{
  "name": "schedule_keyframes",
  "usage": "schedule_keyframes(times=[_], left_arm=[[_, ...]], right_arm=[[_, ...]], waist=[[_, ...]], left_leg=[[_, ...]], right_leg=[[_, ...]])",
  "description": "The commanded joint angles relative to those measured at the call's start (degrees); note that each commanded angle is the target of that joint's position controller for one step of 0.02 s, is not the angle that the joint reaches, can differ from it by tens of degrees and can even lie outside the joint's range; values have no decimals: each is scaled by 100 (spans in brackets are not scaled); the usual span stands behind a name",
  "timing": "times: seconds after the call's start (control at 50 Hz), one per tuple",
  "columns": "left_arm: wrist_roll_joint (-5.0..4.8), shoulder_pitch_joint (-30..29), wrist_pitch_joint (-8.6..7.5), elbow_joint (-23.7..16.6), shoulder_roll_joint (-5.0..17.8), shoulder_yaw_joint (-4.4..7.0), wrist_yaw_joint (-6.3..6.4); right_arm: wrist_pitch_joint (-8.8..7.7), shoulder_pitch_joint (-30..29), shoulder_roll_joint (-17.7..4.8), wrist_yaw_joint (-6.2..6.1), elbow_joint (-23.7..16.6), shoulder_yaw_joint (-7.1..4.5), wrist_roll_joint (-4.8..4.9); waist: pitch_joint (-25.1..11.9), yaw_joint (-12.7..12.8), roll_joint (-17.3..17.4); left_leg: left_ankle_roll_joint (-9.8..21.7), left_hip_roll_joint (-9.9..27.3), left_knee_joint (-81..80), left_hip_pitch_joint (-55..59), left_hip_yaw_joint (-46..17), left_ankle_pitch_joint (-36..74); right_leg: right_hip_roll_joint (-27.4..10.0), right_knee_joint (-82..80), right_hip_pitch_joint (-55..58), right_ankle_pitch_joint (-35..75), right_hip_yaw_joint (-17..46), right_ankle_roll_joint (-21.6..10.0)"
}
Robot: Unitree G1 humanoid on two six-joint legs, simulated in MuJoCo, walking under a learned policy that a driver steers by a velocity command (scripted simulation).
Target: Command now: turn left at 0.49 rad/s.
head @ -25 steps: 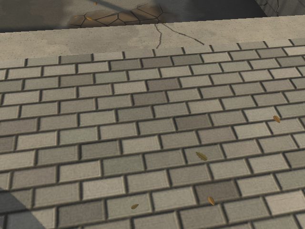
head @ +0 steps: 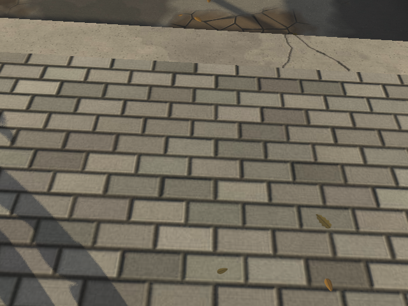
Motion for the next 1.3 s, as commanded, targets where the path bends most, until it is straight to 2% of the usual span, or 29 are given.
schedule_keyframes(times=[0.02,0.04,0.08,0.16,0.26,0.34,0.44,0.5,0.52,0.54,0.56,0.6,0.66,0.7,0.74,0.78,0.82,0.84,0.9,0.94,1.0,1.1,1.14,1.16,1.18,1.2,1.22,1.26,1.3], left_arm=[[133,-392,-119,-640,400,65,21],[4,-450,-97,-606,615,129,47],[42,-362,-78,-418,721,199,104],[11,-171,-105,-298,556,182,46],[8,-413,-148,-319,466,144,36],[-17,-426,-226,-279,479,138,-23],[-51,-324,-332,-244,482,109,-139],[-4,32,-411,-121,376,77,-221],[89,51,-429,-149,539,88,-212],[181,-41,-415,-253,908,122,-185],[286,-209,-408,-180,820,66,-200],[177,-325,-446,-199,569,-7,-202],[27,-459,-454,-59,433,-116,-210],[-17,-306,-339,-21,656,-43,-212],[-88,-162,-238,-38,899,40,-184],[-119,-79,-239,-76,923,60,-175],[-104,-168,-309,-210,704,19,-203],[-115,-252,-317,-195,659,0,-208],[-104,-168,-213,-277,562,25,-221],[-129,-255,-128,-363,674,107,-246],[-130,-503,-95,-472,437,-2,-347],[-146,49,-207,-385,461,-16,-501],[-168,1082,-206,4,690,142,-433],[-205,1777,-218,94,1129,296,-355],[-102,1840,-371,-160,1898,379,-384],[-35,1645,-517,-206,1412,253,-423],[-28,1389,-600,-218,1048,130,-419],[-31,932,-605,-306,804,38,-369],[28,878,-583,-367,812,18,-278]], right_arm=[[-193,705,-1358,-28,-516,-288,-281],[-312,489,-1204,12,-533,-241,-290],[-341,49,-954,-71,-537,-180,-86],[-242,-48,-832,-233,-614,-102,-69],[-152,36,-905,-319,-640,-144,-55],[-91,-66,-924,-315,-687,-170,-82],[-26,-171,-808,-251,-664,-106,-102],[1,-349,-633,-253,-625,-21,-13],[-27,-137,-489,-256,-569,28,-57],[-73,223,-305,-243,-535,89,-196],[-96,159,-445,-257,-585,29,-147],[-82,-99,-824,-309,-514,-116,-133],[-19,-19,-242,-300,-327,14,-199],[-89,-180,-91,-287,-300,58,-156],[-127,-84,-261,-315,-198,-19,-74],[-129,2,-502,-354,-194,-90,-96],[-92,191,-804,-379,-119,-212,-144],[-72,224,-690,-363,-160,-214,-171],[-78,160,-741,-412,-231,-223,-205],[-204,245,-701,-445,-269,-177,-211],[-352,108,-819,-421,-183,-215,-30],[-396,54,-976,-231,-157,-260,63],[-436,170,-654,-164,-115,-154,6],[-491,3,-271,-128,-251,-24,-153],[-626,-436,-33,-155,-817,65,-150],[-751,-582,-489,-136,-807,-36,104],[-828,-554,-657,-91,-759,-78,176],[-893,-344,-665,-98,-517,-116,-105],[-889,-328,-570,-47,-448,-120,-187]], waist=[[-1130,-408,1646],[-834,-315,1077],[-575,-118,581],[-778,-5,774],[-671,-126,861],[-605,-159,993],[-751,-222,1063],[-751,74,933],[-787,3,634],[-877,-312,-477],[-575,-389,-1056],[-467,-105,-769],[-443,-186,-617],[-418,-39,-740],[-532,-28,-777],[-693,-11,-631],[-886,35,304],[-823,-84,489],[-484,-100,1442],[-382,-194,1140],[56,-261,1021],[-224,-13,917],[-490,393,402],[-561,689,-769],[-681,611,-1779],[-484,650,-825],[-64,450,-675],[184,177,-279],[43,104,-376]], left_leg=[[1879,2356,-1699,1605,-3763,3766],[1841,2163,-1729,1478,-3300,3326],[1257,1585,-1669,1334,-2584,2417],[1125,1163,-1740,1240,-2172,2571],[1130,1049,-1786,1308,-2489,1647],[1137,981,-1750,1005,-2768,1084],[1118,996,-1441,921,-2986,1854],[807,742,-1157,726,-2922,1977],[496,528,-972,462,-2726,1345],[148,-80,-144,82,-2001,-91],[-155,-453,110,-200,-1380,-1232],[-519,-244,1205,-331,-1218,-1529],[-816,118,772,-191,-1057,-1131],[-817,-20,-178,79,-699,-715],[-723,-194,-1091,426,-475,145],[-522,-20,-1312,940,-615,899],[-124,350,-874,1367,-755,1433],[74,482,-1051,1410,-922,1305],[994,1818,-1656,1296,-2079,2030],[1380,2361,-2041,1276,-2394,1321],[930,1843,-2498,1221,-1712,-780],[675,1528,-2129,520,-598,-657],[416,1230,-827,-250,-72,-583],[-39,785,1294,-1277,518,-865],[-330,-199,2885,-3126,-92,-1923],[-214,188,3501,-3528,-798,-1656],[-55,408,3353,-3540,-817,-1039],[-75,667,2636,-3037,-761,-94],[-234,556,2168,-2504,-601,634]], right_leg=[[645,2877,-2080,-1821,736,97],[500,3277,-2235,-1477,909,55],[292,2994,-2288,-520,960,5],[471,2628,-1819,321,896,184],[557,1427,-1780,489,986,331],[603,723,-1362,439,1013,308],[591,-25,-624,324,852,156],[556,-1716,286,1518,731,-81],[119,-1977,754,2219,1098,-240],[-810,-2049,1074,3354,2037,-671],[-1345,-2129,488,3461,2662,-1517],[-1229,-2247,435,2827,2581,-1705],[-695,-2014,529,2890,2086,-1310],[-375,-1775,619,3306,1925,-1227],[-317,-1613,740,3541,2078,-1230],[-290,-1557,511,3286,2271,-1073],[189,-1189,-137,2451,1696,-741],[439,-803,-401,2020,1432,-553],[750,701,-1318,-49,744,-236],[387,2297,-1979,-1029,766,-171],[82,1606,-2173,-162,575,-204],[418,-269,-177,515,-186,-418],[796,-781,1309,644,-317,-596],[-61,-1432,2106,318,1209,-993],[-1481,-2704,2405,-1094,4926,-2239],[-1779,-3074,2185,-1796,5161,-2480],[-1600,-3032,1823,-1646,4577,-2268],[-1020,-2845,1287,-227,3343,-1831],[-626,-2932,1052,903,2620,-1686]])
